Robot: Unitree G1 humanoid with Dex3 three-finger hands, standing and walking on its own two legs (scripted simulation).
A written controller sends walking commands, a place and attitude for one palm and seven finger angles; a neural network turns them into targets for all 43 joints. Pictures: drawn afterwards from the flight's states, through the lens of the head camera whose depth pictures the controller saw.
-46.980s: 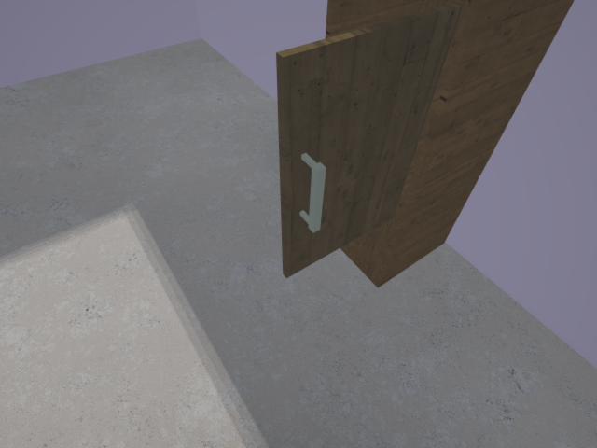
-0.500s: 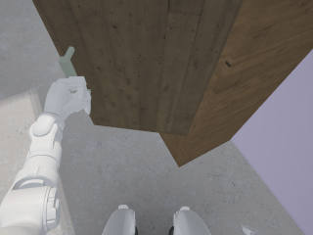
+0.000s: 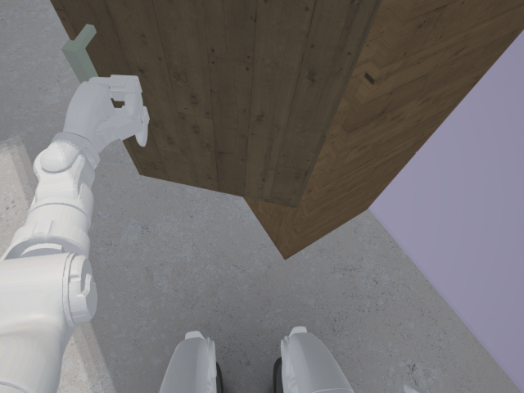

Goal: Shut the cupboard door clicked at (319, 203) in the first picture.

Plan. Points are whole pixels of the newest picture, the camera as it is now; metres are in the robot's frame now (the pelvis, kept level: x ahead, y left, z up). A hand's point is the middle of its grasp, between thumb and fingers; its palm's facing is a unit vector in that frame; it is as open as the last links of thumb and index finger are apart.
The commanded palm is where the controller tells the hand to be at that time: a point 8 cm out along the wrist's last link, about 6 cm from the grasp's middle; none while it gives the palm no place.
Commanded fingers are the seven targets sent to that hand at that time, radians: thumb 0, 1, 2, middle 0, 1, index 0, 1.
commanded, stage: push the door shut along its arc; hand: left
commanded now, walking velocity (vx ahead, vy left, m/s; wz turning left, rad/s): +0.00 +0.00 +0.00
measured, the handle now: (104, 88) +0.57 +0.21 +0.07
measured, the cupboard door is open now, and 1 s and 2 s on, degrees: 46 31 31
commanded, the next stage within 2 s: pull the fist back off the door in 0.76 s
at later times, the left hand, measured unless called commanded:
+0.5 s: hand (165, 92) +0.55 +0.11 +0.08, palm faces -0.37 -0.93 -0.04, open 3.0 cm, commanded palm +0.56 +0.15 +0.08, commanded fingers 0.00 0.90 0.90 -1.30 -1.50 -1.30 -1.50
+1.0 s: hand (174, 67) +0.60 +0.10 +0.09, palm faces -0.08 -0.99 +0.10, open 3.2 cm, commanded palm +0.57 +0.12 +0.08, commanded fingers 0.00 0.90 0.90 -1.30 -1.50 -1.30 -1.50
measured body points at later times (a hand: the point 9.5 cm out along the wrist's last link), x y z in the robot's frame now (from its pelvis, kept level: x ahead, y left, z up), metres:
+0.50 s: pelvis +0.00 -0.01 -0.01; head +0.16 +0.01 +0.41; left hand +0.56 +0.17 +0.09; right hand +0.00 -0.28 -0.12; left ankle +0.05 +0.10 -0.63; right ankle +0.04 -0.12 -0.63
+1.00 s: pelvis +0.00 +0.00 -0.02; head +0.18 +0.02 +0.39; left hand +0.60 +0.16 +0.08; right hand -0.02 -0.26 -0.13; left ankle +0.05 +0.10 -0.63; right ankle +0.04 -0.12 -0.63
